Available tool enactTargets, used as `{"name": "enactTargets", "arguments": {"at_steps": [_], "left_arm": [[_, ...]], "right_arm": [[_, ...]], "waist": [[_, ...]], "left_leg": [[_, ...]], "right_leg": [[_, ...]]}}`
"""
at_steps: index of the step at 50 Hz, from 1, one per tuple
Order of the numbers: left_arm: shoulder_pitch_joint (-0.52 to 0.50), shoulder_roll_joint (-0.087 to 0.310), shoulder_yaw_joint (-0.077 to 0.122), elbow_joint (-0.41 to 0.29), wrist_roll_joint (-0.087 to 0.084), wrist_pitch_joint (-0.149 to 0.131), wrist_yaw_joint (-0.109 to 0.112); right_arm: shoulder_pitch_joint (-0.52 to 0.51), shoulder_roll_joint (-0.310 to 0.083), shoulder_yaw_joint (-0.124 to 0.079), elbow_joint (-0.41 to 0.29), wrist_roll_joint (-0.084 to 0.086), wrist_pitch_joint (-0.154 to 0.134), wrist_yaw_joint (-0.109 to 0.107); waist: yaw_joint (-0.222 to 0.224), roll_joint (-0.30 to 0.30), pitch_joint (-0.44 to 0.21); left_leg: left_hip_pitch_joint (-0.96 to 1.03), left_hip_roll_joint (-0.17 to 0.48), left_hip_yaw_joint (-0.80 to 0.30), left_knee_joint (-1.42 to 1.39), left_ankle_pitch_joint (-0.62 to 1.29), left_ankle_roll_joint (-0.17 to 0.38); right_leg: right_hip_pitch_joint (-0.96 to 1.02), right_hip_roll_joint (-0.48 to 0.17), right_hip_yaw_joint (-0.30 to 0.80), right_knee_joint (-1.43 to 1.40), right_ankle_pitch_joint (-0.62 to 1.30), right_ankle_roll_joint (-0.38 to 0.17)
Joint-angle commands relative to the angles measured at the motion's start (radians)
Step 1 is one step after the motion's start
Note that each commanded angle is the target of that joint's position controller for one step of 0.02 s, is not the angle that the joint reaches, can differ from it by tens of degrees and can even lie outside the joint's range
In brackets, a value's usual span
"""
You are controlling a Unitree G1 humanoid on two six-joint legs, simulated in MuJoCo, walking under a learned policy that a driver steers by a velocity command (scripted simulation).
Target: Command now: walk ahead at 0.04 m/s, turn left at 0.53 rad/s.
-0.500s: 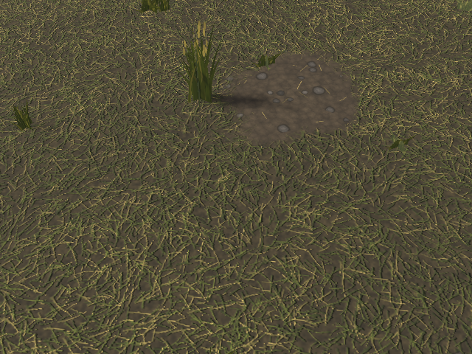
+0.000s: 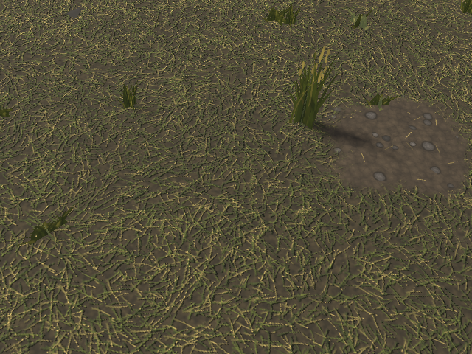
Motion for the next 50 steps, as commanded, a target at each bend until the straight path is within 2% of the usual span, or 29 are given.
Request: {"name": "enactTargets", "arguments": {"at_steps": [1,2,3,4,5,6,8,13,16,19,22,24,25,26,27,28,30,32,34,36,39,41,43,45,46,47,48,49,50], "left_arm": [[0.019,0.052,0.015,-0.054,0.035,0.007,-0.010],[-0.102,0.086,0.026,-0.096,0.031,0.003,0.000],[-0.121,0.109,0.035,-0.097,0.012,0.004,0.006],[-0.090,0.113,0.041,-0.081,0.006,0.005,0.013],[-0.068,0.120,0.048,-0.056,0.015,0.005,0.022],[-0.060,0.122,0.051,-0.052,0.022,0.003,0.026],[-0.052,0.108,0.051,-0.051,0.013,-0.006,0.022],[-0.088,0.080,0.039,-0.059,0.005,-0.014,0.014],[-0.089,0.088,0.037,-0.058,0.001,-0.020,0.004],[-0.070,0.101,0.038,-0.056,-0.003,-0.031,-0.006],[-0.024,0.111,0.039,-0.049,-0.006,-0.046,-0.020],[0.053,0.125,0.046,-0.027,-0.003,-0.053,-0.028],[0.080,0.180,0.058,-0.024,0.011,-0.049,-0.024],[0.038,0.258,0.069,-0.034,0.026,-0.035,-0.013],[0.032,0.212,0.059,-0.049,0.048,-0.036,-0.015],[-0.013,0.163,0.043,-0.070,0.042,-0.038,-0.011],[-0.065,0.117,0.029,-0.082,0.013,-0.034,-0.002],[-0.042,0.123,0.023,-0.074,0.011,-0.026,0.007],[0.007,0.141,0.027,-0.063,0.018,-0.017,0.016],[0.031,0.166,0.034,-0.059,0.019,-0.010,0.018],[0.011,0.204,0.045,-0.068,0.014,-0.003,0.007],[0.007,0.217,0.050,-0.070,0.007,-0.001,-0.004],[0.005,0.226,0.053,-0.067,-0.008,-0.003,-0.012],[-0.002,0.211,0.051,-0.060,-0.027,-0.004,-0.015],[0.066,0.167,0.040,-0.034,-0.017,-0.008,-0.022],[0.064,0.088,0.013,-0.071,0.041,-0.011,-0.029],[-0.031,0.108,0.019,-0.118,0.032,-0.015,-0.019],[-0.063,0.152,0.032,-0.121,0.010,-0.011,-0.012],[-0.054,0.159,0.037,-0.118,-0.001,-0.010,-0.008]], "right_arm": [[0.129,-0.254,-0.067,-0.043,-0.004,-0.007,-0.024],[0.121,-0.270,-0.063,-0.064,-0.041,-0.032,-0.014],[0.080,-0.244,-0.057,-0.068,-0.045,-0.059,-0.009],[0.024,-0.223,-0.054,-0.074,-0.025,-0.075,-0.012],[-0.015,-0.180,-0.042,-0.084,-0.006,-0.079,-0.017],[-0.032,-0.162,-0.033,-0.088,0.003,-0.079,-0.023],[-0.010,-0.141,-0.024,-0.088,-0.002,-0.077,-0.032],[0.019,-0.170,-0.034,-0.088,0.004,-0.065,-0.044],[0.002,-0.185,-0.040,-0.096,0.001,-0.057,-0.040],[-0.024,-0.187,-0.040,-0.105,0.002,-0.049,-0.032],[-0.057,-0.184,-0.037,-0.117,0.009,-0.040,-0.031],[-0.090,-0.171,-0.030,-0.130,0.021,-0.029,-0.038],[-0.059,-0.131,-0.019,-0.134,0.015,-0.028,-0.039],[0.011,-0.085,-0.010,-0.143,0.016,-0.035,-0.035],[0.008,-0.175,-0.036,-0.136,0.004,-0.044,-0.033],[0.018,-0.231,-0.057,-0.117,0.010,-0.043,-0.030],[0.030,-0.194,-0.057,-0.091,0.009,-0.022,-0.033],[0.006,-0.147,-0.043,-0.108,0.017,-0.015,-0.025],[-0.053,-0.123,-0.031,-0.142,0.023,-0.019,-0.021],[-0.078,-0.113,-0.022,-0.164,0.019,-0.022,-0.016],[-0.078,-0.102,-0.010,-0.181,0.014,-0.021,-0.002],[-0.063,-0.115,-0.014,-0.183,0.015,-0.016,0.006],[-0.044,-0.122,-0.020,-0.184,0.015,-0.008,0.016],[0.023,-0.129,-0.032,-0.163,0.014,-0.004,0.021],[0.072,-0.171,-0.050,-0.150,0.014,-0.005,0.011],[0.112,-0.302,-0.080,-0.165,0.011,-0.010,-0.010],[0.099,-0.299,-0.066,-0.192,-0.024,-0.037,0.003],[0.076,-0.253,-0.056,-0.189,-0.028,-0.061,0.012],[0.030,-0.226,-0.049,-0.181,-0.016,-0.075,0.008]], "waist": [[0.011,0.360,-0.058],[-0.049,0.290,-0.078],[-0.030,0.190,-0.075],[0.003,0.150,-0.073],[0.013,0.116,-0.087],[0.022,0.124,-0.095],[0.023,0.121,-0.133],[-0.006,0.134,-0.126],[-0.013,0.149,-0.111],[-0.013,0.156,-0.118],[0.007,0.162,-0.137],[0.054,0.142,-0.145],[0.039,0.035,-0.173],[-0.038,-0.240,-0.151],[-0.003,-0.232,-0.141],[-0.019,-0.146,-0.118],[-0.024,-0.121,-0.075],[-0.004,-0.136,-0.049],[0.036,-0.154,-0.052],[0.058,-0.157,-0.076],[0.057,-0.167,-0.090],[0.052,-0.172,-0.089],[0.038,-0.171,-0.087],[-0.008,-0.141,-0.095],[-0.016,-0.032,-0.120],[0.005,0.297,-0.145],[-0.043,0.273,-0.189],[-0.050,0.161,-0.169],[-0.019,0.141,-0.126]], "left_leg": [[0.271,0.264,-0.448,-0.274,0.490,0.205],[0.165,0.317,-0.562,-0.331,0.402,0.327],[0.160,0.268,-0.482,-0.344,0.330,0.294],[0.169,0.223,-0.417,-0.333,0.290,0.234],[0.183,0.197,-0.382,-0.319,0.282,0.191],[0.176,0.181,-0.361,-0.310,0.330,0.181],[0.209,0.159,-0.345,-0.297,0.406,0.185],[0.262,0.138,-0.386,-0.281,0.337,0.190],[0.205,0.128,-0.429,-0.278,0.292,0.201],[0.185,0.120,-0.485,-0.253,0.346,0.205],[0.199,0.101,-0.539,-0.208,0.439,0.186],[0.144,0.042,-0.519,-0.152,0.372,0.123],[0.033,-0.025,-0.449,-0.034,0.163,0.070],[-0.183,-0.205,-0.259,0.146,-0.273,0.007],[-0.248,-0.170,-0.226,0.379,-0.385,-0.040],[-0.242,-0.129,-0.228,0.494,-0.316,-0.056],[-0.270,-0.111,-0.202,0.570,-0.198,-0.091],[-0.282,-0.099,-0.156,0.558,-0.140,-0.113],[-0.308,-0.073,-0.117,0.463,-0.115,-0.128],[-0.286,-0.041,-0.099,0.369,-0.118,-0.135],[-0.160,-0.017,-0.047,0.228,-0.110,-0.121],[-0.092,-0.024,-0.011,0.150,-0.095,-0.104],[-0.039,-0.031,0.006,0.049,-0.060,-0.075],[0.103,-0.059,0.029,-0.147,0.090,-0.019],[0.255,-0.042,-0.044,-0.232,0.252,0.025],[0.444,0.226,-0.414,-0.231,0.685,0.140],[0.351,0.349,-0.589,-0.253,0.706,0.338],[0.323,0.298,-0.510,-0.279,0.598,0.325],[0.286,0.235,-0.430,-0.284,0.492,0.262]], "right_leg": [[-0.298,0.032,0.006,0.374,-0.446,0.061],[-0.358,0.099,0.199,0.557,-0.506,0.061],[-0.374,0.081,0.258,0.621,-0.420,0.042],[-0.385,0.068,0.280,0.620,-0.322,0.029],[-0.383,0.057,0.292,0.614,-0.268,0.028],[-0.363,0.062,0.294,0.622,-0.221,0.034],[-0.336,0.081,0.300,0.618,-0.168,0.043],[-0.306,0.100,0.322,0.377,-0.138,0.071],[-0.224,0.113,0.325,0.280,-0.155,0.077],[-0.151,0.128,0.331,0.205,-0.183,0.069],[-0.067,0.138,0.330,0.070,-0.160,0.050],[0.090,0.114,0.315,-0.150,0.042,0.022],[0.225,-0.032,0.426,-0.179,0.133,-0.030],[0.310,-0.223,0.647,-0.169,0.397,-0.172],[0.246,-0.334,0.742,-0.188,0.430,-0.297],[0.211,-0.293,0.651,-0.181,0.390,-0.286],[0.199,-0.179,0.490,-0.171,0.280,-0.210],[0.195,-0.145,0.409,-0.184,0.288,-0.211],[0.263,-0.155,0.379,-0.194,0.310,-0.229],[0.314,-0.181,0.363,-0.190,0.337,-0.241],[0.269,-0.195,0.300,-0.189,0.367,-0.235],[0.244,-0.202,0.272,-0.175,0.371,-0.226],[0.240,-0.217,0.260,-0.140,0.350,-0.204],[0.182,-0.194,0.209,-0.035,0.274,-0.136],[0.079,-0.144,0.141,0.109,0.144,-0.062],[-0.215,-0.013,0.062,0.439,-0.376,0.041],[-0.329,0.088,0.218,0.642,-0.541,0.063],[-0.340,0.059,0.279,0.716,-0.483,0.051],[-0.343,0.041,0.294,0.700,-0.389,0.035]]}}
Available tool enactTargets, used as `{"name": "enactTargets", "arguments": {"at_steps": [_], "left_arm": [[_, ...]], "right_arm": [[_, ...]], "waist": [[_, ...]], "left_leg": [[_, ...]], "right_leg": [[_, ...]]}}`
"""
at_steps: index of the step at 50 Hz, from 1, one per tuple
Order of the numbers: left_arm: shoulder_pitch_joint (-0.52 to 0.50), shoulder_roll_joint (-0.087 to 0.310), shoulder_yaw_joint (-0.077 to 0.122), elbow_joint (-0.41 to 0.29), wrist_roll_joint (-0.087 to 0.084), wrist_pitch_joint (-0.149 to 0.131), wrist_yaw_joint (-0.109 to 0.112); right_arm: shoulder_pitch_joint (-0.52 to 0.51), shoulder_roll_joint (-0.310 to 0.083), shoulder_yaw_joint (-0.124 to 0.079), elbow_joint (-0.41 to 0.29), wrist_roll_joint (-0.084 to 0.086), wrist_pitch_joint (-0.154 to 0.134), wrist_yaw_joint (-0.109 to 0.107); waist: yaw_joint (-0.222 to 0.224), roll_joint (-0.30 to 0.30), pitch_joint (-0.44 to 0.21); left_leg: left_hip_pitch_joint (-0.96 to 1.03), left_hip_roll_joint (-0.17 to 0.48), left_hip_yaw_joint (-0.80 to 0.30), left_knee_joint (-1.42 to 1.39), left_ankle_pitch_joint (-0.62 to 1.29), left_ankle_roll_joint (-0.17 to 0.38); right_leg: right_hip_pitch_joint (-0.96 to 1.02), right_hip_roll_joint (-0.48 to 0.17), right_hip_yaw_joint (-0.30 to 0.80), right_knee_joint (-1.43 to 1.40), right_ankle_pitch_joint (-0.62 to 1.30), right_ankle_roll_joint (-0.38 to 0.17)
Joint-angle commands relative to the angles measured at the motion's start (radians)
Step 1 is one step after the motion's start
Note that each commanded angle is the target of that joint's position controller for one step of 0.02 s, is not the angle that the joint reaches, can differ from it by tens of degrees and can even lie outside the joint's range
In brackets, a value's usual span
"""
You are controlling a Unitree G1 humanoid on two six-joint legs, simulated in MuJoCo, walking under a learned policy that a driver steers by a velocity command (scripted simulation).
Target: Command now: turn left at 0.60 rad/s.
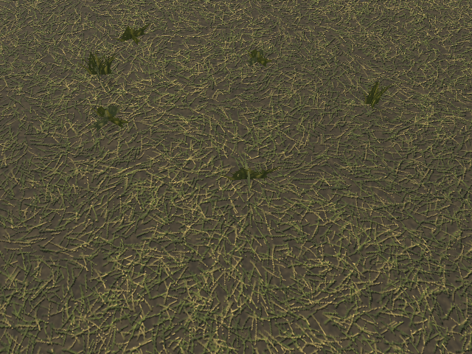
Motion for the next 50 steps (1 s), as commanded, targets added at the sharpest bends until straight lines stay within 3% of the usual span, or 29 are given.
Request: {"name": "enactTargets", "arguments": {"at_steps": [1,2,4,6,8,15,17,19,20,21,22,23,24,25,27,30,31,32,35,38,39,40,41,42,43,44,46,48,50], "left_arm": [[-0.049,0.109,0.028,-0.084,-0.003,-0.014,0.017],[-0.038,0.116,0.032,-0.082,0.005,-0.012,0.022],[-0.011,0.105,0.032,-0.080,0.003,-0.014,0.018],[-0.004,0.092,0.028,-0.085,-0.003,-0.021,0.010],[-0.053,0.087,0.024,-0.105,-0.007,-0.032,0.001],[-0.085,0.077,0.016,-0.129,-0.018,-0.101,-0.033],[-0.055,0.082,0.018,-0.126,-0.026,-0.116,-0.036],[0.024,0.078,0.022,-0.104,-0.029,-0.129,-0.034],[0.093,0.089,0.027,-0.082,-0.024,-0.132,-0.029],[0.207,0.125,0.034,-0.061,-0.008,-0.135,-0.022],[0.279,0.205,0.044,-0.045,0.021,-0.131,-0.024],[0.247,0.197,0.045,-0.043,0.018,-0.133,-0.033],[0.210,0.126,0.025,-0.054,-0.002,-0.132,-0.030],[0.200,0.095,0.014,-0.058,-0.008,-0.129,-0.028],[0.187,0.084,0.001,-0.065,-0.003,-0.119,-0.022],[0.193,0.101,0.000,-0.066,-0.008,-0.104,-0.012],[0.202,0.111,0.004,-0.060,-0.012,-0.095,-0.007],[0.222,0.125,0.009,-0.053,-0.015,-0.085,-0.003],[0.269,0.151,0.019,-0.044,-0.025,-0.058,0.004],[0.216,0.138,0.019,-0.075,-0.038,-0.053,0.012],[0.221,0.104,0.011,-0.086,-0.030,-0.060,0.010],[0.216,0.029,-0.013,-0.128,0.001,-0.065,0.009],[0.408,-0.027,-0.033,-0.116,-0.007,-0.060,0.011],[0.412,0.082,-0.003,-0.085,-0.025,-0.041,0.015],[0.337,0.112,0.011,-0.095,-0.035,-0.025,0.019],[0.313,0.101,0.013,-0.094,-0.031,-0.007,0.029],[0.303,0.081,0.015,-0.112,-0.020,0.025,0.036],[0.284,0.052,0.011,-0.141,-0.017,0.033,0.033],[0.231,0.040,0.004,-0.177,-0.011,0.033,0.023]], "right_arm": [[0.010,-0.179,-0.049,-0.058,0.007,-0.045,-0.010],[-0.017,-0.167,-0.041,-0.062,0.014,-0.043,-0.017],[-0.019,-0.158,-0.033,-0.070,0.006,-0.041,-0.027],[0.016,-0.150,-0.033,-0.064,0.015,-0.043,-0.032],[0.040,-0.158,-0.033,-0.056,0.018,-0.048,-0.034],[0.067,-0.186,-0.036,-0.042,0.020,-0.057,-0.027],[0.063,-0.178,-0.031,-0.042,0.020,-0.054,-0.023],[0.036,-0.155,-0.022,-0.049,0.022,-0.049,-0.024],[0.034,-0.116,-0.010,-0.050,0.017,-0.050,-0.025],[0.043,-0.041,0.014,-0.051,0.012,-0.055,-0.025],[0.055,0.000,0.025,-0.088,0.025,-0.068,-0.026],[0.049,-0.083,0.007,-0.095,0.038,-0.080,-0.030],[0.044,-0.123,-0.004,-0.075,0.035,-0.084,-0.027],[0.049,-0.119,-0.006,-0.058,0.024,-0.090,-0.022],[0.010,-0.098,-0.003,-0.065,0.004,-0.109,-0.010],[-0.057,-0.030,0.020,-0.087,-0.014,-0.128,-0.005],[-0.074,-0.004,0.029,-0.091,-0.014,-0.131,-0.002],[-0.090,0.009,0.034,-0.093,-0.009,-0.133,0.003],[-0.113,-0.034,0.017,-0.096,0.009,-0.128,0.010],[-0.026,-0.087,-0.010,-0.073,0.007,-0.124,0.001],[0.028,-0.127,-0.025,-0.067,-0.007,-0.126,-0.011],[0.142,-0.205,-0.041,-0.067,-0.031,-0.118,-0.028],[0.127,-0.216,-0.039,-0.066,-0.034,-0.092,-0.024],[0.103,-0.130,-0.021,-0.073,-0.020,-0.077,-0.017],[0.043,-0.081,-0.005,-0.076,-0.008,-0.073,-0.016],[-0.020,-0.060,0.003,-0.071,-0.005,-0.070,-0.014],[-0.085,-0.070,0.000,-0.057,-0.019,-0.071,-0.012],[-0.103,-0.071,-0.005,-0.042,-0.026,-0.077,-0.018],[-0.106,-0.084,-0.011,-0.028,-0.021,-0.077,-0.025]], "waist": [[-0.025,0.137,-0.155],[-0.012,0.152,-0.143],[0.001,0.170,-0.165],[-0.011,0.167,-0.181],[-0.036,0.194,-0.132],[-0.058,0.188,-0.089],[-0.040,0.184,-0.087],[0.016,0.166,-0.089],[0.047,0.144,-0.111],[0.082,0.044,-0.164],[0.065,-0.152,-0.160],[0.048,-0.161,-0.063],[0.040,-0.122,0.005],[0.031,-0.103,0.014],[0.021,-0.077,0.016],[0.032,-0.083,-0.023],[0.035,-0.084,-0.047],[0.042,-0.093,-0.068],[0.041,-0.111,-0.096],[-0.038,-0.100,-0.128],[-0.064,-0.068,-0.181],[-0.100,0.105,-0.325],[-0.019,0.351,-0.480],[-0.035,0.238,-0.424],[-0.031,0.191,-0.292],[-0.009,0.154,-0.233],[0.021,0.186,-0.160],[0.026,0.195,-0.147],[0.015,0.178,-0.150]], "left_leg": [[0.251,0.265,-0.342,-0.228,0.391,0.199],[0.218,0.244,-0.325,-0.234,0.392,0.184],[0.195,0.218,-0.311,-0.241,0.408,0.188],[0.216,0.191,-0.333,-0.284,0.099,0.186],[0.208,0.193,-0.407,-0.340,-0.184,0.192],[0.127,0.174,-0.493,-0.323,-0.253,0.197],[0.080,0.160,-0.522,-0.307,-0.262,0.188],[-0.006,0.114,-0.516,-0.251,-0.291,0.153],[-0.071,0.079,-0.476,-0.178,-0.303,0.120],[-0.190,0.010,-0.373,0.046,-0.356,0.064],[-0.393,-0.108,-0.206,0.312,-0.369,0.019],[-0.511,-0.034,-0.198,0.457,-0.330,0.002],[-0.549,-0.002,-0.197,0.510,-0.249,-0.005],[-0.550,0.012,-0.174,0.524,-0.181,-0.011],[-0.520,0.063,-0.110,0.477,-0.063,-0.028],[-0.371,0.045,-0.022,0.297,0.010,-0.080],[-0.292,0.028,-0.004,0.217,0.038,-0.092],[-0.222,0.007,0.009,0.148,0.076,-0.098],[-0.110,-0.035,-0.005,0.030,0.183,-0.092],[0.083,-0.021,-0.042,-0.149,0.319,-0.036],[0.223,0.041,-0.070,-0.175,0.426,0.000],[0.475,0.268,-0.255,-0.105,0.755,0.074],[0.598,0.507,-0.508,-0.089,0.850,0.247],[0.489,0.448,-0.493,-0.151,0.641,0.241],[0.394,0.381,-0.362,-0.170,0.525,0.202],[0.304,0.329,-0.283,-0.198,0.455,0.176],[0.121,0.279,-0.168,-0.261,0.408,0.176],[0.075,0.278,-0.110,-0.293,0.385,0.197],[0.089,0.299,-0.083,-0.299,0.383,0.210]], "right_leg": [[-0.257,0.007,0.096,0.196,0.039,-0.014],[-0.235,0.012,0.098,0.177,0.093,-0.008],[-0.186,0.039,0.094,0.168,0.161,0.004],[-0.191,0.046,0.090,0.046,0.217,0.005],[-0.212,0.056,0.098,-0.082,0.233,0.005],[-0.073,0.092,0.103,-0.354,0.214,-0.020],[0.018,0.101,0.098,-0.414,0.231,-0.035],[0.183,0.100,0.079,-0.534,0.325,-0.055],[0.302,0.065,0.090,-0.562,0.342,-0.071],[0.462,-0.080,0.240,-0.605,0.232,-0.118],[0.529,-0.260,0.599,-0.740,-0.096,-0.237],[0.448,-0.335,0.747,-0.788,-0.263,-0.310],[0.416,-0.292,0.672,-0.790,-0.242,-0.305],[0.411,-0.238,0.585,-0.788,-0.156,-0.281],[0.375,-0.182,0.467,-0.797,0.085,-0.263],[0.309,-0.103,0.285,-0.758,0.670,-0.259],[0.282,-0.077,0.233,-0.731,0.780,-0.245],[0.262,-0.062,0.205,-0.709,0.826,-0.234],[0.259,-0.083,0.244,-0.658,0.837,-0.215],[0.233,-0.069,0.287,-0.547,0.791,-0.154],[0.184,-0.019,0.264,-0.438,0.747,-0.117],[0.024,0.059,0.205,-0.169,0.399,-0.068],[-0.138,0.145,0.148,0.092,-0.217,-0.026],[-0.170,0.089,0.166,0.207,-0.170,-0.004],[-0.226,0.065,0.136,0.249,-0.108,0.006],[-0.226,0.037,0.119,0.239,-0.054,0.019],[-0.143,0.020,0.091,0.220,0.037,0.042],[-0.111,0.016,0.068,0.156,0.086,0.047],[-0.104,-0.003,0.066,0.060,0.133,0.039]]}}
Over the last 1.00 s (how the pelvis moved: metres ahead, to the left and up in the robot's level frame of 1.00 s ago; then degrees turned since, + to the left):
0.01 0.03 0.00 35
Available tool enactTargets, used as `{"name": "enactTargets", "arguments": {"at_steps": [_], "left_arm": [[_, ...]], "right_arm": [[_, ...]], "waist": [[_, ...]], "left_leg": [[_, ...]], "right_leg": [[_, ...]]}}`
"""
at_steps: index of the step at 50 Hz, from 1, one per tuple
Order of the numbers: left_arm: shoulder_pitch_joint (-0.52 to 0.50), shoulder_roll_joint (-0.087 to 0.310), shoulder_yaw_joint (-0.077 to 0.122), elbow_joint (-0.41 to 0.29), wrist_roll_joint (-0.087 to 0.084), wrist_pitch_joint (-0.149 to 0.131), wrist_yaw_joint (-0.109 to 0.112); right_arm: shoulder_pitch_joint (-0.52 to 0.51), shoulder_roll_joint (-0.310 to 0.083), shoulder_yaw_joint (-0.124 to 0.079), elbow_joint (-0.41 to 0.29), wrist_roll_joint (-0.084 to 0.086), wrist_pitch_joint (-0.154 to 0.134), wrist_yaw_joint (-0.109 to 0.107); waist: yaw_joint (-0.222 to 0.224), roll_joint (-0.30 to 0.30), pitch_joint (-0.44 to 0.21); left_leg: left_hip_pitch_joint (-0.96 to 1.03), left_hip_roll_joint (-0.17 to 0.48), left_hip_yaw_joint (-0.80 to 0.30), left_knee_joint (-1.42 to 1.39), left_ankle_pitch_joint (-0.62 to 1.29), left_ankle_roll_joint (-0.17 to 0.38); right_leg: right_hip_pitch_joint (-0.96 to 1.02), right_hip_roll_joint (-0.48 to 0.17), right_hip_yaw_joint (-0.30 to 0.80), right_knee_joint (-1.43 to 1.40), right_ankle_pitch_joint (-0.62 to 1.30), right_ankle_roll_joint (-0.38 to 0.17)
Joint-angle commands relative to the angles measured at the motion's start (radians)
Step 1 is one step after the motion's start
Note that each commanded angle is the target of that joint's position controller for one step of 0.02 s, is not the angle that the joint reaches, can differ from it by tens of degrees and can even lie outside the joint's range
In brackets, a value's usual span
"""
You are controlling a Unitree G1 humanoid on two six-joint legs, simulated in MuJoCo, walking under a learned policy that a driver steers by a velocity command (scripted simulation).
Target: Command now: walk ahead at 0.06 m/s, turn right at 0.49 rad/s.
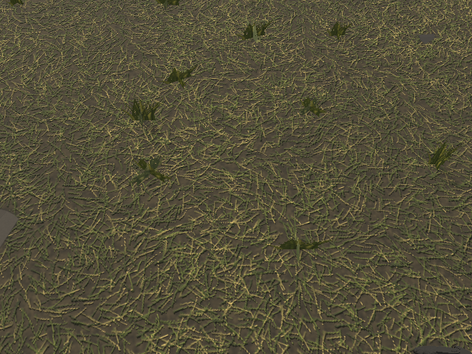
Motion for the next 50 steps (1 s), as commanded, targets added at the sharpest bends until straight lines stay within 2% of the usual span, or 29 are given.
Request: {"name": "enactTargets", "arguments": {"at_steps": [1,7,9,10,11,12,13,14,15,16,17,19,24,29,31,32,33,34,35,36,39,41,43,45,46,47,48,49,50], "left_arm": [[0.041,0.038,0.005,-0.088,0.009,0.002,-0.011],[-0.028,0.075,0.012,-0.156,0.003,0.010,-0.050],[-0.007,0.077,0.019,-0.158,0.006,0.011,-0.056],[0.013,0.100,0.031,-0.153,0.011,0.010,-0.051],[0.040,0.184,0.055,-0.161,0.010,0.006,-0.036],[0.021,0.277,0.066,-0.207,0.026,-0.004,-0.026],[0.053,0.233,0.055,-0.206,0.048,-0.026,-0.037],[0.019,0.210,0.045,-0.197,0.045,-0.043,-0.040],[-0.035,0.186,0.043,-0.199,0.026,-0.049,-0.037],[-0.077,0.159,0.032,-0.207,0.011,-0.046,-0.031],[-0.098,0.151,0.024,-0.216,0.011,-0.042,-0.024],[-0.099,0.147,0.021,-0.223,0.018,-0.036,-0.017],[-0.088,0.159,0.028,-0.221,0.015,-0.024,-0.008],[-0.102,0.073,-0.011,-0.188,0.034,-0.026,-0.028],[-0.111,0.037,-0.029,-0.159,0.031,-0.036,-0.037],[-0.070,0.032,-0.032,-0.139,0.044,-0.048,-0.040],[-0.021,0.047,-0.028,-0.133,0.066,-0.058,-0.041],[-0.002,0.040,-0.026,-0.135,0.069,-0.063,-0.039],[-0.069,0.081,-0.017,-0.133,0.062,-0.062,-0.030],[-0.103,0.093,-0.007,-0.140,0.050,-0.059,-0.020],[-0.098,0.066,-0.002,-0.151,0.041,-0.041,-0.003],[-0.087,0.046,0.003,-0.153,0.037,-0.044,-0.004],[-0.071,0.040,0.012,-0.152,0.033,-0.048,-0.008],[-0.051,0.056,0.025,-0.151,0.032,-0.051,-0.014],[-0.036,0.073,0.032,-0.150,0.034,-0.050,-0.014],[-0.018,0.098,0.040,-0.148,0.038,-0.050,-0.014],[-0.033,0.108,0.042,-0.154,0.040,-0.053,-0.008],[-0.007,0.100,0.038,-0.160,0.040,-0.060,-0.002],[-0.004,0.100,0.036,-0.158,0.036,-0.067,0.002]], "right_arm": [[-0.035,-0.158,-0.049,-0.042,0.004,-0.011,-0.013],[-0.033,-0.221,-0.069,-0.014,0.031,0.008,-0.001],[-0.037,-0.223,-0.070,-0.001,0.050,0.014,0.000],[0.009,-0.197,-0.065,0.020,0.050,0.016,0.002],[0.057,-0.147,-0.053,0.031,0.025,0.018,0.005],[0.014,-0.121,-0.037,-0.026,-0.014,0.021,0.000],[-0.058,-0.169,-0.054,-0.034,0.003,0.022,-0.008],[-0.049,-0.184,-0.061,-0.031,0.027,0.026,-0.011],[-0.021,-0.185,-0.066,-0.011,0.028,0.029,-0.016],[-0.015,-0.193,-0.070,-0.001,0.018,0.031,-0.023],[-0.003,-0.191,-0.071,0.006,0.012,0.031,-0.022],[0.020,-0.169,-0.065,0.016,0.019,0.028,-0.017],[-0.003,-0.141,-0.048,0.018,0.026,0.025,-0.009],[0.018,-0.122,-0.033,0.032,0.032,0.024,0.012],[0.048,-0.096,-0.021,0.046,0.024,0.015,0.022],[0.042,-0.125,-0.022,0.040,0.012,0.013,0.020],[0.029,-0.210,-0.035,0.021,0.009,0.012,0.013],[-0.013,-0.222,-0.038,0.033,0.018,0.014,0.013],[-0.024,-0.204,-0.039,0.018,0.024,0.014,0.016],[-0.013,-0.196,-0.036,0.021,0.024,0.012,0.016],[0.011,-0.213,-0.042,0.016,0.035,0.004,0.009],[0.024,-0.207,-0.045,0.005,0.040,0.013,0.001],[0.024,-0.204,-0.049,-0.013,0.042,0.027,-0.007],[0.016,-0.192,-0.050,-0.036,0.046,0.037,-0.010],[0.017,-0.180,-0.049,-0.045,0.047,0.041,-0.010],[0.028,-0.166,-0.047,-0.051,0.045,0.045,-0.007],[0.042,-0.158,-0.049,-0.055,0.038,0.047,-0.002],[0.020,-0.181,-0.059,-0.066,0.037,0.049,0.004],[0.009,-0.186,-0.066,-0.073,0.046,0.053,0.011]], "waist": [[-0.005,0.161,-0.132],[-0.017,0.148,-0.134],[0.010,0.132,-0.136],[0.010,0.094,-0.138],[-0.006,-0.101,-0.140],[-0.008,-0.327,-0.124],[0.063,-0.196,-0.186],[0.031,-0.146,-0.160],[0.000,-0.094,-0.143],[-0.014,-0.084,-0.136],[-0.027,-0.090,-0.146],[-0.035,-0.084,-0.176],[-0.011,-0.103,-0.179],[0.003,-0.122,-0.165],[-0.035,-0.089,-0.138],[-0.018,-0.056,-0.132],[0.034,0.062,-0.129],[0.076,0.163,-0.122],[0.025,0.162,-0.086],[0.009,0.158,-0.083],[0.000,0.194,-0.086],[-0.008,0.177,-0.102],[-0.012,0.144,-0.115],[-0.013,0.064,-0.118],[-0.013,-0.004,-0.117],[-0.013,-0.092,-0.112],[-0.019,-0.182,-0.120],[0.008,-0.160,-0.129],[0.004,-0.079,-0.115]], "left_leg": [[0.094,0.277,-0.146,-0.159,0.251,0.227],[0.129,0.319,-0.101,-0.110,0.213,0.196],[0.118,0.295,-0.059,-0.026,0.146,0.139],[0.075,0.257,-0.019,0.052,0.057,0.083],[-0.061,0.162,0.082,0.273,-0.126,-0.012],[-0.337,-0.001,0.074,0.552,-0.529,-0.105],[-0.358,-0.015,-0.094,0.725,-0.559,-0.102],[-0.369,0.006,-0.128,0.764,-0.475,-0.085],[-0.371,0.022,-0.138,0.741,-0.387,-0.080],[-0.369,0.028,-0.143,0.713,-0.328,-0.085],[-0.320,0.015,-0.135,0.722,-0.285,-0.095],[-0.278,-0.007,-0.132,0.686,-0.233,-0.110],[-0.219,-0.016,-0.146,0.435,-0.202,-0.124],[-0.006,0.020,-0.113,0.237,-0.188,-0.104],[0.135,0.011,-0.093,-0.021,0.017,-0.076],[0.190,0.044,-0.149,-0.044,0.129,-0.055],[0.202,0.142,-0.256,-0.014,0.336,-0.009],[0.095,0.151,-0.287,-0.008,0.201,0.059],[0.028,0.133,-0.308,-0.036,0.079,0.072],[0.010,0.129,-0.322,-0.048,0.048,0.064],[0.013,0.128,-0.370,-0.027,0.089,0.073],[0.018,0.119,-0.394,0.000,0.107,0.085],[0.002,0.097,-0.397,0.037,0.106,0.082],[-0.054,0.046,-0.350,0.114,0.071,0.050],[-0.105,0.005,-0.296,0.188,0.023,0.020],[-0.174,-0.041,-0.223,0.290,-0.058,-0.017],[-0.223,-0.050,-0.152,0.440,-0.316,-0.044],[-0.296,-0.012,-0.146,0.643,-0.471,-0.059],[-0.346,0.024,-0.164,0.727,-0.451,-0.059]], "right_leg": [[0.036,-0.050,0.009,-0.100,0.080,-0.005],[0.140,-0.038,-0.048,-0.320,0.123,-0.066],[0.233,-0.002,-0.085,-0.485,0.219,-0.105],[0.314,0.017,-0.069,-0.565,0.301,-0.133],[0.435,-0.109,0.129,-0.669,0.582,-0.196],[0.495,-0.354,0.495,-0.710,0.783,-0.404],[0.458,-0.359,0.506,-0.737,0.732,-0.481],[0.435,-0.304,0.410,-0.734,0.674,-0.432],[0.424,-0.246,0.344,-0.724,0.608,-0.370],[0.415,-0.220,0.313,-0.716,0.612,-0.336],[0.382,-0.197,0.285,-0.709,0.670,-0.329],[0.387,-0.175,0.269,-0.704,0.702,-0.332],[0.416,-0.165,0.307,-0.687,0.583,-0.331],[0.316,-0.157,0.288,-0.672,0.522,-0.317],[0.264,-0.117,0.252,-0.666,0.410,-0.261],[0.240,-0.079,0.230,-0.654,0.323,-0.210],[0.220,-0.005,0.162,-0.584,0.204,-0.158],[0.277,0.047,0.086,-0.603,0.172,-0.112],[0.306,0.051,0.063,-0.575,0.193,-0.093],[0.314,0.051,0.048,-0.550,0.212,-0.096],[0.299,0.053,0.024,-0.517,0.235,-0.105],[0.293,0.055,0.009,-0.507,0.237,-0.106],[0.302,0.043,0.006,-0.518,0.253,-0.116],[0.334,-0.007,0.042,-0.571,0.286,-0.147],[0.361,-0.067,0.100,-0.620,0.317,-0.184],[0.397,-0.175,0.204,-0.677,0.397,-0.251],[0.410,-0.307,0.305,-0.711,0.525,-0.336],[0.427,-0.395,0.374,-0.750,0.528,-0.403],[0.428,-0.397,0.366,-0.775,0.390,-0.402]]}}
Over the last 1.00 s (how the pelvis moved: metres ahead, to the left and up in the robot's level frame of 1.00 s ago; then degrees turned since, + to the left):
0.23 0.06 0.01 4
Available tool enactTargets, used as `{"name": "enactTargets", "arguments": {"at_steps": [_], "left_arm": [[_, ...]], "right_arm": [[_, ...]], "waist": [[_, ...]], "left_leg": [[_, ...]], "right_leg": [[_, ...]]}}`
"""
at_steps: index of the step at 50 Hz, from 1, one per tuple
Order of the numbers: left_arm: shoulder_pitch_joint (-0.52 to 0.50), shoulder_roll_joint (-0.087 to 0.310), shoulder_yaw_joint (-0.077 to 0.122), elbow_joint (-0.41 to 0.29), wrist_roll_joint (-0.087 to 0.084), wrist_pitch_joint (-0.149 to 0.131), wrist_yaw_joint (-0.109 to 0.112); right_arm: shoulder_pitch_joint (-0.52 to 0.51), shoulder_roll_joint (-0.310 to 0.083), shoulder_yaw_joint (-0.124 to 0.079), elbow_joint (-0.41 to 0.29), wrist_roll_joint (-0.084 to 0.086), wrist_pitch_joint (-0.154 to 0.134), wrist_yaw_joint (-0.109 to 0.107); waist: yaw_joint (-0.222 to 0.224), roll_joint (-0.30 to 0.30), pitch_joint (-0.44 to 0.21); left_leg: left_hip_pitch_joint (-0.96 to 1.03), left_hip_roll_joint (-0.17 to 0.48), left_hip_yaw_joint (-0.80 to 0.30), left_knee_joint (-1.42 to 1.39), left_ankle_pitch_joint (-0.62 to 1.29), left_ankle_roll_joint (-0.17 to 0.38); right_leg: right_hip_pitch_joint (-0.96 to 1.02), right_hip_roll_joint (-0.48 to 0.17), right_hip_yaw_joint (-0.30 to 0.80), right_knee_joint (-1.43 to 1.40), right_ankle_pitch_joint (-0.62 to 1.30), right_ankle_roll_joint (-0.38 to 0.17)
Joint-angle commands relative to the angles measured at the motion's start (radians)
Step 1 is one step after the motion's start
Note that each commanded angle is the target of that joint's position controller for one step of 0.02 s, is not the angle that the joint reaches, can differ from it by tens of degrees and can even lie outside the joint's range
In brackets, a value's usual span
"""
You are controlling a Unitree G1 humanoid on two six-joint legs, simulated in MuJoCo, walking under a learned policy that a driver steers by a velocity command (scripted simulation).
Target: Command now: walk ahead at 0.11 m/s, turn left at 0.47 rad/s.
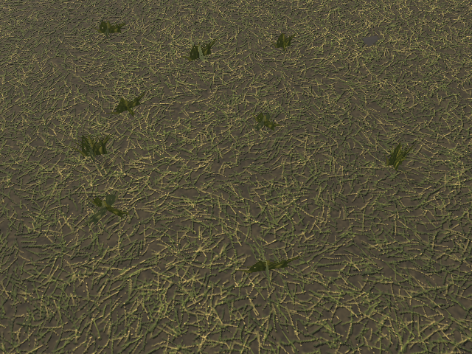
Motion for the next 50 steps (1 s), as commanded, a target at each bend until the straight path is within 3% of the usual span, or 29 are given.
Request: {"name": "enactTargets", "arguments": {"at_steps": [1,3,7,9,10,11,12,13,14,15,16,17,19,24,27,30,33,34,35,36,37,38,39,40,41,42,45,48,50], "left_arm": [[0.010,0.147,0.038,-0.068,-0.014,-0.030,0.012],[0.010,0.172,0.045,-0.057,-0.024,-0.036,0.013],[0.011,0.196,0.055,-0.044,-0.036,-0.042,-0.010],[0.002,0.200,0.056,-0.030,-0.051,-0.042,-0.025],[-0.001,0.183,0.051,-0.025,-0.053,-0.043,-0.028],[0.013,0.139,0.035,-0.021,-0.044,-0.047,-0.032],[-0.030,0.071,0.010,-0.052,-0.016,-0.055,-0.036],[-0.102,0.041,-0.001,-0.147,-0.018,-0.080,-0.030],[-0.134,0.118,0.014,-0.146,-0.057,-0.105,-0.033],[-0.123,0.144,0.020,-0.138,-0.067,-0.119,-0.042],[-0.094,0.147,0.023,-0.108,-0.043,-0.126,-0.043],[-0.088,0.148,0.026,-0.094,-0.015,-0.129,-0.043],[-0.087,0.129,0.024,-0.077,-0.001,-0.128,-0.052],[-0.203,0.037,-0.020,-0.062,-0.026,-0.115,-0.070],[-0.289,0.036,-0.027,-0.079,-0.046,-0.118,-0.088],[-0.312,0.050,-0.026,-0.089,-0.047,-0.122,-0.107],[-0.220,0.091,-0.007,-0.069,-0.040,-0.116,-0.108],[-0.111,0.124,0.011,-0.041,-0.039,-0.111,-0.101],[0.025,0.155,0.028,-0.015,-0.041,-0.104,-0.091],[0.166,0.252,0.052,-0.007,-0.027,-0.097,-0.079],[0.200,0.214,0.045,0.014,-0.049,-0.099,-0.084],[0.171,0.158,0.028,0.011,-0.052,-0.092,-0.076],[0.118,0.148,0.024,0.000,-0.044,-0.087,-0.069],[0.066,0.138,0.019,-0.005,-0.035,-0.086,-0.065],[0.029,0.115,0.010,-0.014,-0.025,-0.089,-0.063],[0.004,0.122,0.010,-0.027,-0.016,-0.089,-0.058],[-0.010,0.124,0.012,-0.019,-0.031,-0.090,-0.045],[0.013,0.159,0.024,-0.003,-0.040,-0.087,-0.033],[0.063,0.168,0.028,0.015,-0.046,-0.078,-0.027]], "right_arm": [[-0.054,-0.093,-0.032,-0.107,0.012,-0.002,0.015],[-0.099,-0.061,-0.016,-0.121,0.010,-0.003,0.027],[-0.081,-0.045,-0.004,-0.129,0.010,-0.021,0.051],[-0.005,-0.054,-0.011,-0.102,0.011,-0.026,0.054],[0.068,-0.061,-0.019,-0.069,0.010,-0.026,0.051],[0.173,-0.104,-0.042,-0.034,0.014,-0.025,0.042],[0.315,-0.193,-0.072,-0.013,0.017,-0.028,0.027],[0.306,-0.317,-0.085,-0.055,0.001,-0.056,0.030],[0.287,-0.226,-0.063,-0.060,-0.003,-0.082,0.036],[0.245,-0.159,-0.038,-0.057,-0.004,-0.097,0.034],[0.201,-0.118,-0.024,-0.066,-0.003,-0.101,0.031],[0.156,-0.104,-0.017,-0.071,-0.005,-0.098,0.025],[0.139,-0.111,-0.014,-0.077,-0.018,-0.095,0.009],[0.207,-0.122,-0.011,-0.015,-0.011,-0.102,-0.012],[0.263,-0.132,-0.011,0.024,-0.007,-0.108,-0.009],[0.277,-0.139,-0.015,0.054,-0.006,-0.104,-0.006],[0.265,-0.164,-0.022,0.057,-0.015,-0.092,-0.016],[0.256,-0.168,-0.022,0.052,-0.022,-0.082,-0.021],[0.242,-0.165,-0.017,0.040,-0.026,-0.076,-0.027],[0.318,-0.098,0.005,-0.002,-0.045,-0.088,-0.025],[0.357,-0.043,0.031,0.013,-0.042,-0.111,-0.011],[0.245,-0.131,0.011,-0.023,-0.004,-0.139,0.007],[0.144,-0.134,0.015,-0.061,0.022,-0.158,0.016],[0.094,-0.118,0.020,-0.078,0.007,-0.170,0.016],[0.086,-0.117,0.013,-0.076,-0.019,-0.168,0.010],[0.114,-0.110,0.014,-0.078,-0.025,-0.162,0.010],[0.142,-0.077,0.024,-0.071,-0.040,-0.138,0.003],[0.018,-0.034,0.043,-0.107,-0.046,-0.138,0.001],[-0.065,-0.026,0.046,-0.122,-0.035,-0.145,0.006]], "waist": [[0.013,-0.099,-0.062],[0.042,-0.134,-0.017],[0.041,-0.154,-0.043],[-0.003,-0.143,-0.057],[-0.035,-0.126,-0.067],[-0.075,-0.069,-0.101],[-0.137,0.142,-0.114],[-0.117,0.286,-0.122],[-0.137,0.139,-0.091],[-0.095,0.127,-0.026],[-0.063,0.073,0.008],[-0.040,0.064,0.023],[-0.022,0.068,0.008],[-0.080,0.063,0.009],[-0.115,0.061,0.052],[-0.106,0.052,0.067],[-0.045,0.080,-0.039],[0.014,0.085,-0.120],[0.091,0.068,-0.202],[0.090,-0.105,-0.361],[0.077,-0.270,-0.492],[0.110,-0.169,-0.389],[0.102,-0.101,-0.253],[0.061,-0.008,-0.133],[0.024,0.019,-0.084],[-0.010,-0.032,-0.067],[-0.041,-0.060,-0.041],[0.001,-0.066,-0.014],[0.043,-0.078,-0.026]], "left_leg": [[-0.257,0.106,0.007,0.245,-0.067,-0.003],[-0.253,0.114,0.058,0.147,0.015,-0.006],[-0.016,0.079,0.155,-0.103,0.029,0.021],[0.128,0.043,0.208,-0.252,0.133,0.042],[0.242,0.008,0.239,-0.311,0.167,0.055],[0.402,-0.018,0.222,-0.340,0.146,0.083],[0.569,0.161,-0.087,-0.453,0.095,0.167],[0.630,0.385,-0.688,-0.638,-0.141,0.389],[0.600,0.424,-0.700,-0.693,-0.223,0.422],[0.547,0.392,-0.595,-0.683,-0.172,0.383],[0.487,0.340,-0.478,-0.661,-0.059,0.339],[0.427,0.295,-0.386,-0.656,0.077,0.306],[0.361,0.233,-0.272,-0.671,0.279,0.279],[0.315,0.174,-0.052,-0.683,0.493,0.216],[0.345,0.211,-0.041,-0.717,0.432,0.216],[0.452,0.257,-0.015,-0.685,0.531,0.204],[0.553,0.255,0.042,-0.512,1.050,0.173],[0.559,0.233,0.073,-0.357,1.238,0.156],[0.440,0.206,0.109,-0.149,1.240,0.123],[0.057,0.121,0.130,0.242,0.864,0.057],[-0.187,-0.067,0.035,0.533,-0.042,0.005],[-0.312,-0.006,-0.063,0.596,-0.022,0.019],[-0.342,0.045,-0.052,0.550,0.041,0.035],[-0.328,0.077,-0.031,0.447,0.087,0.042],[-0.272,0.111,-0.024,0.360,0.128,0.041],[-0.222,0.116,-0.021,0.332,0.138,0.028],[-0.170,0.129,0.019,0.179,0.158,-0.025],[-0.099,0.100,0.046,-0.070,0.383,-0.053],[-0.029,0.057,0.053,-0.208,0.526,-0.063]], "right_leg": [[0.181,-0.398,0.398,-0.304,0.040,-0.238],[0.170,-0.331,0.297,-0.351,-0.093,-0.186],[0.099,-0.276,0.117,-0.348,-0.064,-0.148],[0.053,-0.278,0.066,-0.287,-0.081,-0.132],[-0.007,-0.263,0.027,-0.215,-0.091,-0.112],[-0.094,-0.225,-0.037,-0.056,-0.053,-0.074],[-0.314,-0.141,-0.125,0.339,-0.149,0.010],[-0.665,0.025,0.011,0.606,-0.318,0.060],[-0.731,-0.039,0.143,0.695,-0.267,0.042],[-0.732,-0.073,0.149,0.665,-0.161,0.018],[-0.687,-0.102,0.143,0.615,-0.069,0.015],[-0.631,-0.114,0.141,0.536,0.000,0.023],[-0.530,-0.093,0.111,0.453,0.115,0.048],[-0.386,-0.056,0.045,0.114,0.393,0.072],[-0.369,-0.051,0.039,0.002,0.454,0.038],[-0.395,-0.042,0.044,-0.055,0.403,-0.017],[-0.253,0.036,-0.002,-0.041,0.269,-0.077],[-0.117,0.077,-0.030,-0.040,0.244,-0.105],[0.119,0.063,0.000,-0.051,0.292,-0.140],[0.556,-0.184,0.389,-0.007,0.264,-0.283],[0.741,-0.354,0.859,-0.181,0.086,-0.420],[0.681,-0.325,0.824,-0.246,-0.070,-0.361],[0.536,-0.292,0.693,-0.272,-0.074,-0.315],[0.357,-0.253,0.606,-0.305,0.024,-0.295],[0.242,-0.212,0.530,-0.331,0.124,-0.276],[0.158,-0.195,0.514,-0.353,0.191,-0.291],[0.008,-0.155,0.406,-0.382,0.303,-0.295],[-0.095,-0.086,0.311,-0.373,0.292,-0.245],[-0.104,-0.070,0.311,-0.351,0.239,-0.212]]}}
Over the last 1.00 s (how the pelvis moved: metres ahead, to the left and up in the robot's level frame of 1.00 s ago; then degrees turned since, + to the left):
0.06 -0.02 -0.01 -7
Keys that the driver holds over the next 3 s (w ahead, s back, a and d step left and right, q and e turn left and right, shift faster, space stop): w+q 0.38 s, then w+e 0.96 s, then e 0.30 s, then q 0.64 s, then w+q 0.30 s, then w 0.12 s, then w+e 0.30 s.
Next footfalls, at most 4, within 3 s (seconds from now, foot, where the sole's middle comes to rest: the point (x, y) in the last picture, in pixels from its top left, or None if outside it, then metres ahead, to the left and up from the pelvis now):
0.24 left None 0.06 0.16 -0.77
0.70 right None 0.46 0.05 -0.77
1.16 left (152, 274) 0.70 0.30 -0.77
1.64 right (245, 226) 0.87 0.01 -0.77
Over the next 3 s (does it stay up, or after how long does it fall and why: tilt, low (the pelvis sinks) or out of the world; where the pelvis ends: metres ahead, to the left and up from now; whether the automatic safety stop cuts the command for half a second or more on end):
stays up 1.04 0.20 0.00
